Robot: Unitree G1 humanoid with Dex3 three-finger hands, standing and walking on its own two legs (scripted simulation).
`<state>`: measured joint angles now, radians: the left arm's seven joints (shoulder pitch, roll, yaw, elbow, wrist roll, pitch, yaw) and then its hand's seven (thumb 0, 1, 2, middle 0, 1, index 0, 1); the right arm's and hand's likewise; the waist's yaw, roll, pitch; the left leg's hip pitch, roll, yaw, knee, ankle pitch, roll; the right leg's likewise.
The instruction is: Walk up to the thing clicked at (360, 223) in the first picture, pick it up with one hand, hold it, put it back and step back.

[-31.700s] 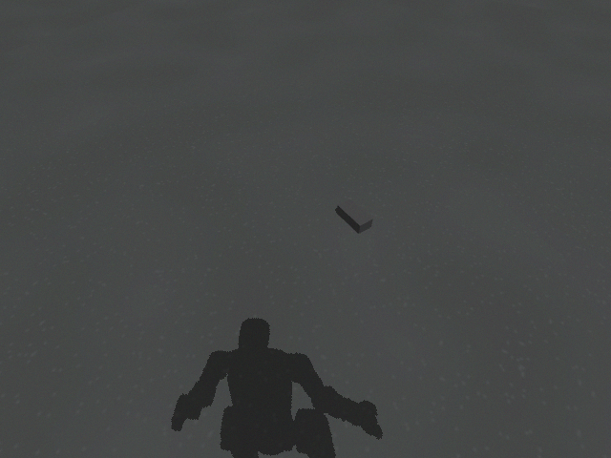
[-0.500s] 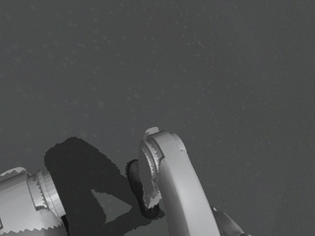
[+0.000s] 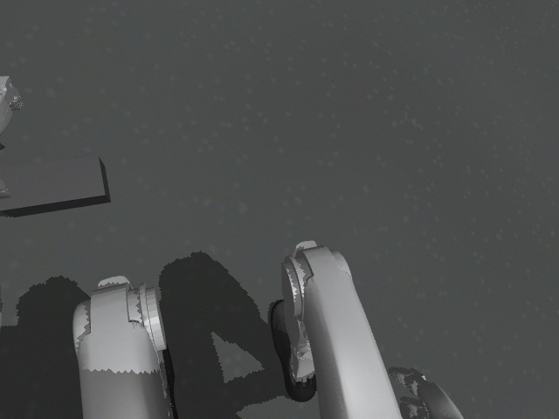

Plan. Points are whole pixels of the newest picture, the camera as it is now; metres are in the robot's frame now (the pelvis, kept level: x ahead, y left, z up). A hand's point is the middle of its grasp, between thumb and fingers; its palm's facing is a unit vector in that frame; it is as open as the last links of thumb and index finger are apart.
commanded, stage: withdraw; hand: left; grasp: from above
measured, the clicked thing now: (56, 186) +0.51 +0.30 -0.33
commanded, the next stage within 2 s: home in 0.26 s
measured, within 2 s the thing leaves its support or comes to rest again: neither
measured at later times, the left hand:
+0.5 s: hand out of the picture +0.52 +0.33 -0.15, palm faces -0.39 -0.06 -0.92, open 13.3 cm
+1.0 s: hand out of the picture +0.34 +0.29 +0.04, palm faces -0.21 -0.70 -0.68, open 7.6 cm
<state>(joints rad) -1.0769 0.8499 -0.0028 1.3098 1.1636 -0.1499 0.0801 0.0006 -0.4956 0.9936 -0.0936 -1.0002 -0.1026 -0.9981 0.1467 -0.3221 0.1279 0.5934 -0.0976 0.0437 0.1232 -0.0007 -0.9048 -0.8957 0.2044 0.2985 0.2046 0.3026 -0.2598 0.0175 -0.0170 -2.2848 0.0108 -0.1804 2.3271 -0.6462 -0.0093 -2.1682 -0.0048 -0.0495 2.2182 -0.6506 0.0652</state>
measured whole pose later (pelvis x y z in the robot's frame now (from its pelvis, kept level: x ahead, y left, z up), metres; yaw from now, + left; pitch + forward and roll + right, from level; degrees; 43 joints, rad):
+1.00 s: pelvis +0.01 +0.00 +0.14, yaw +5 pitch +32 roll -6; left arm -0.30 0.50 0.06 0.45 0.45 0.14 -0.01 0.01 0.84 0.89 -0.21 -0.31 -0.22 -0.31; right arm 0.08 -0.27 -0.02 0.56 0.02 0.04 0.03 0.00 -0.91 -0.90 0.20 0.30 0.20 0.30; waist -0.07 0.04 -0.18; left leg -1.81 0.03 -0.11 1.88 -0.64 -0.01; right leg -1.73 -0.04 -0.03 1.80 -0.64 0.06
